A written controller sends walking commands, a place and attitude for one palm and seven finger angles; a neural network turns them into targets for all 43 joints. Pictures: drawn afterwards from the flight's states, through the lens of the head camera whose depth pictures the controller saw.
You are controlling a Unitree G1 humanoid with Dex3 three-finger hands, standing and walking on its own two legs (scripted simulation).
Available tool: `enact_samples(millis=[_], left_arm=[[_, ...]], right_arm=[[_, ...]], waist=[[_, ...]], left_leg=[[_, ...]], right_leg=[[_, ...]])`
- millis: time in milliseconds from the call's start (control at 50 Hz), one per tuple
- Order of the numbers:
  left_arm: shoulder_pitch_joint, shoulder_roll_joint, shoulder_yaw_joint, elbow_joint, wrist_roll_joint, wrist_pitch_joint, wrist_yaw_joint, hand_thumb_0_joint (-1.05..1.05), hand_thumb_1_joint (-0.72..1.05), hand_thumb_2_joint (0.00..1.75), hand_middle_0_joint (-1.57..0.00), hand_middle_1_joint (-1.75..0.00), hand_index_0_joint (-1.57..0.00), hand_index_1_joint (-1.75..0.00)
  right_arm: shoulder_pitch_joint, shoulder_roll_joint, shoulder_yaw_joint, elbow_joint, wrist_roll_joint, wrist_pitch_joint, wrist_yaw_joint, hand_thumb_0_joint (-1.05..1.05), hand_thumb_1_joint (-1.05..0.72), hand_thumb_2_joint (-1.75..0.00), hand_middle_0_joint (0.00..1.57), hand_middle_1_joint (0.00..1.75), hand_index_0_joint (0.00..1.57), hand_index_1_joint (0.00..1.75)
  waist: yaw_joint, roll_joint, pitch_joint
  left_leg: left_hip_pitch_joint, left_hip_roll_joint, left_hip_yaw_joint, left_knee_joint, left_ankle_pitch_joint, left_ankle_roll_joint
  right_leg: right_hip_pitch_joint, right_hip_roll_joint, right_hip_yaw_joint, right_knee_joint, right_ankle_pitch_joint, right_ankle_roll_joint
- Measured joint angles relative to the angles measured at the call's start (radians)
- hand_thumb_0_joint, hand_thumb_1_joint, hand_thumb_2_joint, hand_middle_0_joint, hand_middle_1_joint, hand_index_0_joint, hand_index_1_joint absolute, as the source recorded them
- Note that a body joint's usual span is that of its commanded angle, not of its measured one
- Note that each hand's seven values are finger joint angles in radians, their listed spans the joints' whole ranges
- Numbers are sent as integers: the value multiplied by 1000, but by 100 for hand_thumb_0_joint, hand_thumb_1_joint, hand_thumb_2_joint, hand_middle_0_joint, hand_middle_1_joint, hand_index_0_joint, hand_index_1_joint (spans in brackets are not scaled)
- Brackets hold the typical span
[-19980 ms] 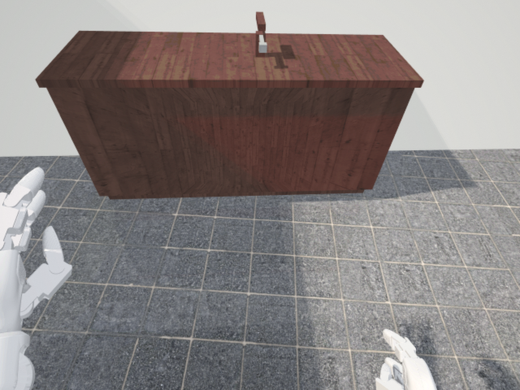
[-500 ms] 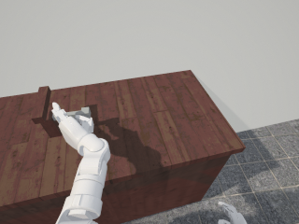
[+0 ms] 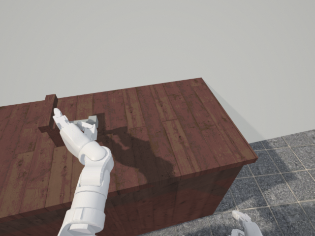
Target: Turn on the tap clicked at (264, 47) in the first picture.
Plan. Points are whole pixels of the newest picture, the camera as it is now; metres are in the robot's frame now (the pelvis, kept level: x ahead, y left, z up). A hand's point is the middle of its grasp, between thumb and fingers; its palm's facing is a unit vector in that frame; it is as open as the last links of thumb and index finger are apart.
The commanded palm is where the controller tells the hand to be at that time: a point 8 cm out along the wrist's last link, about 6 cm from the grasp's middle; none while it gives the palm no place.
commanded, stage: lift the hand up off the lever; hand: left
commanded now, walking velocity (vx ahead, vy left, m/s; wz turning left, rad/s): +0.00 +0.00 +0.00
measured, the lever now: (93, 121) +0.43 +0.24 +0.04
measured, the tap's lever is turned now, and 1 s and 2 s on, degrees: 86 86 86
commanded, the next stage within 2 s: draw the hand back beside the body in 0.48 s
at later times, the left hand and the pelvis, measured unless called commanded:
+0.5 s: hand (94, 125) +0.36 +0.20 +0.10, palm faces +0.78 -0.62 -0.08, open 7.8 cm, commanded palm +0.31 +0.21 +0.11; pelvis +0.00 +0.01 +0.00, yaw +0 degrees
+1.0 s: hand (74, 151) +0.27 +0.22 +0.12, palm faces +0.29 -0.92 -0.28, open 7.7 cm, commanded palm +0.25 +0.24 +0.14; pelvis +0.00 +0.01 +0.02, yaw -2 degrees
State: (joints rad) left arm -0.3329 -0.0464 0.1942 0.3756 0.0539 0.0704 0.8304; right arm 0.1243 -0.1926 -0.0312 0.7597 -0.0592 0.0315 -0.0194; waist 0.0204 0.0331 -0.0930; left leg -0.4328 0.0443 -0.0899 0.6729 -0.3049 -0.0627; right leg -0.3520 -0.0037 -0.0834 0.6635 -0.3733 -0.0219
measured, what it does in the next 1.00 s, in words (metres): stands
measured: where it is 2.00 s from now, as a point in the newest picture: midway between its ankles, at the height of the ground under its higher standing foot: outside the picture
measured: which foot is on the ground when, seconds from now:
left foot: down 0.00-1.00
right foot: down 0.00-1.00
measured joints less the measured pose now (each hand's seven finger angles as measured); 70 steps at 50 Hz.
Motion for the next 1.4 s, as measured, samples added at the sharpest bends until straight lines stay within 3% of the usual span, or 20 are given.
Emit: enact_samples(millis=[360, 600, 620, 680, 760, 800, 900, 980, 1060, 1160, 1260, 1400], left_arm=[[11, -17, -37, -80, -2, 83, -1, 1, 90, 90, -15, -15, -15, -15], [-2, -41, -58, -83, 10, 105, 11, 1, 90, 90, -15, -15, -15, -15], [16, -34, -71, -107, 20, 107, -15, 1, 90, 90, -15, -15, -15, -15], [110, 22, -116, -218, 20, 76, -185, 1, 90, 90, -15, -15, -15, -15], [238, 117, -133, -339, -39, 34, -406, 1, 89, 90, -15, -15, -16, -15], [290, 147, -116, -377, -96, 44, -467, 1, 89, 90, -15, -16, -16, -16], [442, 286, -75, -382, -114, 7, -619, 1, 89, 90, -16, -17, -17, -17], [500, 337, -82, -436, -109, -24, -664, 1, 89, 90, -16, -18, -17, -18], [481, 333, -105, -483, -104, -76, -677, 2, 89, 90, -17, -19, -17, -19], [461, 319, -105, -474, -107, -132, -704, 1, 89, 90, -17, -21, -18, -21], [508, 322, -82, -482, -113, -137, -727, 1, 89, 90, -18, -22, -19, -22], [585, 344, -40, -580, -115, -141, -724, 1, 89, 90, -19, -25, -20, -25]], right_arm=[[-48, 15, 13, 1, 2, -3, -1, 1, -90, -90, 20, 30, 20, 30], [-61, 23, 15, 3, -4, -4, 7, 1, -90, -90, 20, 30, 20, 30], [-58, 25, 18, -4, -2, 2, 6, 1, -90, -90, 20, 30, 20, 30], [-39, 32, 25, -47, 15, 30, -15, 1, -90, -90, 20, 30, 20, 30], [-4, 21, 36, -101, 44, 54, -50, 1, -90, -90, 21, 30, 20, 30], [12, 8, 40, -115, 58, 61, -67, 1, -90, -90, 20, 30, 20, 30], [56, -18, 44, -141, 70, 40, -65, 1, -90, -90, 20, 30, 20, 30], [80, -50, 41, -142, 72, -19, -69, 1, -90, -90, 20, 30, 20, 30], [64, -63, 46, -116, 69, -66, -72, 1, -90, -90, 20, 30, 20, 30], [21, -30, 65, -111, 68, -81, -68, 1, -90, -90, 20, 30, 20, 30], [13, 0, 81, -140, 68, -85, -61, 1, -90, -90, 20, 30, 20, 30], [33, -14, 79, -134, 61, -105, -61, 1, -90, -90, 20, 30, 20, 30]], waist=[[25, -7, 18], [32, -10, 21], [31, -13, 20], [20, -21, 25], [2, -14, 33], [-2, -6, 38], [-10, -11, 62], [14, 6, 111], [34, 23, 140], [23, 19, 139], [10, 14, 136], [30, 23, 143]], left_leg=[[52, -9, 10, -34, 8, 11], [42, -12, 16, -34, 4, 13], [44, -13, 20, -35, 3, 13], [72, -11, 39, -45, -1, 16], [131, 0, 61, -64, -8, 15], [162, 5, 67, -77, -6, 15], [235, 7, 69, -136, 20, 13], [269, 9, 56, -162, 41, 13], [282, 1, 47, -188, 69, 18], [288, -3, 51, -217, 95, 23], [294, 3, 62, -227, 101, 21], [300, 1, 57, -226, 98, 24]], right_leg=[[55, -10, 8, -43, 14, 12], [42, -14, 12, -40, 9, 15], [39, -15, 16, -35, 8, 15], [51, -15, 35, -28, 1, 14], [99, -6, 57, -42, 1, 14], [128, -1, 62, -60, 8, 14], [198, 1, 62, -112, 30, 11], [248, 4, 49, -160, 59, 11], [268, -2, 39, -192, 86, 16], [265, -7, 43, -206, 105, 18], [267, -1, 53, -218, 117, 17], [285, -3, 48, -238, 123, 22]])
